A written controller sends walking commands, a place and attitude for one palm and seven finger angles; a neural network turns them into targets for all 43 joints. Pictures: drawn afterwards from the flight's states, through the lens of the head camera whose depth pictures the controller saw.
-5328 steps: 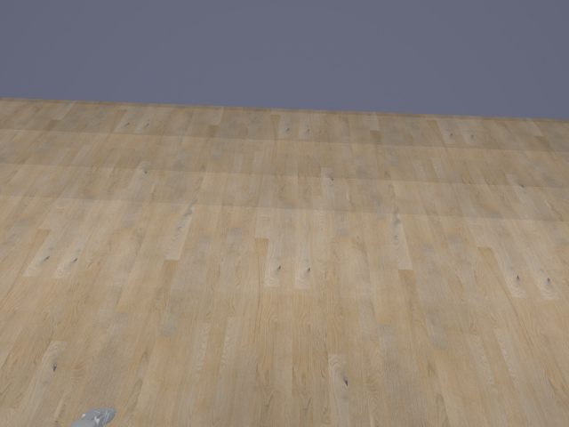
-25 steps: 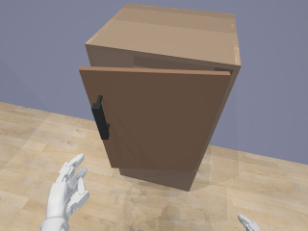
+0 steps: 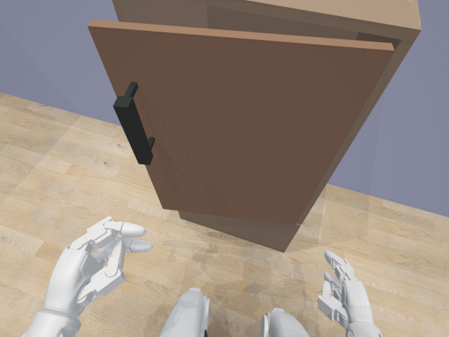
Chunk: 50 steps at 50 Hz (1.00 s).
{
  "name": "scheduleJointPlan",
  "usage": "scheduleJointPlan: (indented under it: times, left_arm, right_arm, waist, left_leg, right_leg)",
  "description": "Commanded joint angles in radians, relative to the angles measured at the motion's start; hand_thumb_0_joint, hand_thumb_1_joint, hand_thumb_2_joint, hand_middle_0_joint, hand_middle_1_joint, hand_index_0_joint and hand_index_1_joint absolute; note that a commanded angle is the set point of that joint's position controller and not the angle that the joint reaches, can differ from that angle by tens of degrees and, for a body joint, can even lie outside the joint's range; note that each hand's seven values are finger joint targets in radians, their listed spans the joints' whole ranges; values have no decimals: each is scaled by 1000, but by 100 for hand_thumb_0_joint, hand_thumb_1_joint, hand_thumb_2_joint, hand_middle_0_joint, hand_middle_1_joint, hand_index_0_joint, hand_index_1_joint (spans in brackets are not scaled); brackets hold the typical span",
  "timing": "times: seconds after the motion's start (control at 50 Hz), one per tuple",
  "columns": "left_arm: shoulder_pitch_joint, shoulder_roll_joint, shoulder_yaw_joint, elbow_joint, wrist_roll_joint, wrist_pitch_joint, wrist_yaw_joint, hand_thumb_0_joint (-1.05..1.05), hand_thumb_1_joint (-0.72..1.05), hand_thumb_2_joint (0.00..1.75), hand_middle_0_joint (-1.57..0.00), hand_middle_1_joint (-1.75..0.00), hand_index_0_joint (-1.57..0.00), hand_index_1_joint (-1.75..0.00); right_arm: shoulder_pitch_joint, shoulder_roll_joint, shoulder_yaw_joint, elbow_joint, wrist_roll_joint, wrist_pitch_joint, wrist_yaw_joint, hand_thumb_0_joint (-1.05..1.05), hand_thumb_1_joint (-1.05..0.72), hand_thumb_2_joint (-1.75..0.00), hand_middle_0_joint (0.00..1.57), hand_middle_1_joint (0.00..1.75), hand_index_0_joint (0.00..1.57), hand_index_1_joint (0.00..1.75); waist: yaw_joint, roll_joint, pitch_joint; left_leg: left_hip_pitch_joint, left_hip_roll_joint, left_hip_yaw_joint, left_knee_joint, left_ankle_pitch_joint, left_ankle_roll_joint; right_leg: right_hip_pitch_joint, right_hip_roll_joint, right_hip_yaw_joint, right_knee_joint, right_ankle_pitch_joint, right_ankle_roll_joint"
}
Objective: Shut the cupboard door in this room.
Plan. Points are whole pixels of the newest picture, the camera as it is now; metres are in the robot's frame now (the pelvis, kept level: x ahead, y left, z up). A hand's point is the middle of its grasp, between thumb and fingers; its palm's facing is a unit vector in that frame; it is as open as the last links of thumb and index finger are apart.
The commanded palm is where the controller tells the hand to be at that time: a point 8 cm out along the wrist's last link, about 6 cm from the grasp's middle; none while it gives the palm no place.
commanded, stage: raise the hand and make a fist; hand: left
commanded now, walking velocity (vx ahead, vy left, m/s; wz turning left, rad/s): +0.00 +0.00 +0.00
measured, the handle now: (139, 126) +0.45 +0.21 +0.09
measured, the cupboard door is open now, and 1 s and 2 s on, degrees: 12 12 12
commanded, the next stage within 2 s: bring the fist close to the handle in 1.20 s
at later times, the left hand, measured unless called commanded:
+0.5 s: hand (106, 258) +0.21 +0.19 +0.08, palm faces -0.01 -1.00 -0.04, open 3.1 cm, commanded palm +0.19 +0.25 +0.08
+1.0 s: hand (106, 238) +0.24 +0.20 +0.09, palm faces -0.03 -1.00 -0.04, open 3.1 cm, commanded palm +0.22 +0.25 +0.10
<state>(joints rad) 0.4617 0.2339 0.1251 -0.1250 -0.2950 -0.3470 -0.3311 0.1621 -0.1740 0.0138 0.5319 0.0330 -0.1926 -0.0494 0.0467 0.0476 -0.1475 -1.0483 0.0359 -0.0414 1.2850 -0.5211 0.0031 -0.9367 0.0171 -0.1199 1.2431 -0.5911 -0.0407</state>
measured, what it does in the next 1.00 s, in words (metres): stands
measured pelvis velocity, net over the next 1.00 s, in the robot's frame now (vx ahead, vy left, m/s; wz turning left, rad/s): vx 0.01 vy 0.01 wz -0.01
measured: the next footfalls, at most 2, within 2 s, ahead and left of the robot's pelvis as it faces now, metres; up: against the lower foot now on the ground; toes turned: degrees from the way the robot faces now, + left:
none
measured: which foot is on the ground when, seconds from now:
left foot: down 0.00-1.00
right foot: down 0.00-1.00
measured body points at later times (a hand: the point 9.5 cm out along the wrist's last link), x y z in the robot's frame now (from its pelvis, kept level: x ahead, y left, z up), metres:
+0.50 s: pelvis +0.01 +0.01 +0.02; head +0.06 +0.02 +0.47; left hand +0.21 +0.25 +0.09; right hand +0.20 -0.23 -0.04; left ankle +0.05 +0.11 -0.63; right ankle +0.01 -0.10 -0.63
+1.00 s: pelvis +0.01 +0.01 +0.03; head +0.07 +0.02 +0.48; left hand +0.23 +0.25 +0.10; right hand +0.18 -0.23 -0.04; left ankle +0.05 +0.11 -0.63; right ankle +0.01 -0.10 -0.63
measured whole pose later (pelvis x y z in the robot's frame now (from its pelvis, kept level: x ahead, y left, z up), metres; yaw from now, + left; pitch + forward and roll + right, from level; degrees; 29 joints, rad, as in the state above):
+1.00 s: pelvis +0.01 +0.01 +0.03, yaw +0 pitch +13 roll -3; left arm 0.39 0.26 0.15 -0.04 -0.29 -0.37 -0.25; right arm 0.26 -0.25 0.01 0.50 0.03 -0.14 -0.05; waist -0.01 0.04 -0.14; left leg -0.87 0.03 -0.01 1.11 -0.48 0.02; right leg -0.77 0.01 -0.08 1.07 -0.53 -0.02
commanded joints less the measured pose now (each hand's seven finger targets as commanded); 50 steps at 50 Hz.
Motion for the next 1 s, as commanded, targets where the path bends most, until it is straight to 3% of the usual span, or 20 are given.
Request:
scheduleJointPlan:
  times: [0.0, 0.02, 0.04, 0.1, 0.12, 0.2, 0.32, 0.42, 0.48, 0.54, 0.56, 0.62, 0.74, 0.78, 0.82, 0.9, 0.98]
  left_arm:
    - [107, 106, 130, -225, -39, -35, 53, 0, 90, 90, -86, -102, -86, -102]
    - [101, 115, 142, -215, -34, -53, 67, 0, 90, 90, -88, -104, -88, -104]
    - [107, 95, 121, -220, -28, -74, 74, 0, 90, 90, -90, -106, -90, -106]
    - [80, 71, 82, -161, -20, -120, 75, 0, 90, 90, -95, -112, -95, -112]
    - [67, 82, 82, -155, -18, -132, 72, 0, 90, 90, -97, -114, -97, -114]
    - [59, 97, 65, -184, -14, -162, 59, 0, 90, 90, -104, -122, -104, -122]
    - [31, 127, 90, -226, -10, -154, 103, 0, 90, 90, -115, -134, -115, -134]
    - [14, 109, 68, -172, 4, -121, 116, 0, 90, 90, -124, -144, -124, -144]
    - [-27, 108, 49, -173, 12, -108, 108, 0, 90, 90, -130, -150, -130, -150]
    - [-58, 119, 59, -177, 11, -106, 107, 0, 90, 90, -130, -150, -130, -150]
    - [-65, 131, 75, -161, 7, -103, 107, 0, 90, 90, -130, -150, -130, -150]
    - [-85, 144, 95, -144, -2, -101, 100, 0, 90, 90, -130, -150, -130, -150]
    - [-130, 139, 84, -131, -6, -83, 81, 0, 90, 90, -130, -150, -130, -150]
    - [-143, 137, 86, -124, -13, -77, 77, 0, 90, 90, -130, -150, -130, -150]
    - [-120, 151, 102, -112, -11, -73, 79, 0, 90, 90, -130, -150, -130, -150]
    - [-118, 137, 94, -121, -13, -84, 81, 0, 90, 90, -130, -150, -130, -150]
    - [-118, 134, 93, -110, -12, -98, 87, 0, 90, 90, -130, -150, -130, -150]
  right_arm:
    - [-18, -137, -81, -179, 3, -44, -17, 0, -90, -90, 20, 30, 20, 30]
    - [-20, -138, -82, -169, -1, -41, -20, 0, -90, -90, 20, 30, 20, 30]
    - [-13, -136, -82, -169, -3, -41, -18, 0, -90, -90, 20, 30, 20, 30]
    - [-2, -149, -80, -162, -5, -39, -16, 0, -90, -90, 20, 30, 20, 30]
    - [-6, -156, -81, -160, -6, -39, -19, 0, -90, -90, 20, 30, 20, 30]
    - [10, -170, -81, -175, -1, -45, -19, 0, -90, -90, 20, 30, 20, 30]
    - [16, -177, -75, -187, -3, -32, -19, 0, -90, -90, 20, 30, 20, 30]
    - [26, -183, -68, -195, -4, -13, -16, 0, -90, -90, 20, 30, 20, 30]
    - [31, -189, -60, -207, -4, -9, -14, 0, -90, -90, 20, 30, 20, 30]
    - [33, -189, -54, -209, -6, -10, -13, 0, -90, -90, 20, 30, 20, 30]
    - [37, -189, -53, -208, -7, -9, -14, 0, -90, -90, 20, 30, 20, 30]
    - [40, -191, -49, -200, -7, -9, -13, 0, -90, -90, 20, 30, 20, 30]
    - [43, -196, -44, -199, -4, -11, -11, 0, -90, -90, 20, 30, 20, 30]
    - [45, -198, -45, -198, -1, -12, -12, 0, -90, -90, 20, 30, 20, 30]
    - [44, -198, -48, -195, -2, -12, -12, 0, -90, -90, 20, 30, 20, 30]
    - [44, -194, -49, -193, -4, -13, -6, 0, -90, -90, 20, 30, 20, 30]
    - [45, -197, -52, -191, -6, -9, -3, 0, -90, -90, 20, 30, 20, 30]
  waist:
    - [-1, -57, -292]
    - [-3, -86, -280]
    - [-7, -60, -276]
    - [-41, -91, -197]
    - [-42, -84, -180]
    - [-40, -22, -207]
    - [-29, 32, -207]
    - [-47, 2, -167]
    - [-57, 17, -157]
    - [-53, 32, -165]
    - [-54, 7, -163]
    - [-50, 6, -161]
    - [-53, 21, -170]
    - [-58, -7, -165]
    - [-48, -2, -175]
    - [-48, 24, -180]
    - [-52, 9, -172]
  left_leg:
    - [245, -29, -13, -201, 315, 18]
    - [237, -25, -15, -195, 327, 21]
    - [246, -26, -12, -200, 328, 18]
    - [209, -26, -12, -203, 249, 15]
    - [201, -25, -12, -199, 239, 17]
    - [241, -27, -5, -225, 210, 21]
    - [311, -24, -21, -290, 195, 21]
    - [316, -22, -22, -313, 173, 21]
    - [331, -22, -23, -326, 152, 20]
    - [352, -22, -28, -338, 157, 19]
    - [346, -23, -25, -334, 163, 20]
    - [345, -24, -24, -332, 177, 19]
    - [361, -27, -20, -341, 196, 20]
    - [363, -26, -19, -346, 186, 20]
    - [371, -27, -18, -345, 221, 20]
    - [384, -29, -14, -349, 231, 16]
    - [369, -30, -6, -337, 239, 18]
  right_leg:
    - [246, -11, 127, -237, 404, 39]
    - [246, -7, 125, -230, 420, 39]
    - [232, -10, 120, -224, 428, 39]
    - [169, -10, 122, -245, 314, 39]
    - [160, -8, 130, -247, 286, 34]
    - [147, -6, 127, -266, 203, 22]
    - [152, 14, 81, -267, 181, 6]
    - [156, 18, 69, -289, 178, 10]
    - [148, 17, 66, -301, 166, 12]
    - [161, 18, 61, -304, 174, 9]
    - [169, 18, 66, -310, 181, 11]
    - [187, 21, 70, -314, 192, 9]
    - [206, 17, 74, -328, 213, 11]
    - [211, 17, 76, -341, 201, 14]
    - [229, 19, 75, -334, 238, 11]
    - [223, 16, 70, -329, 253, 13]
    - [219, 14, 78, -327, 267, 15]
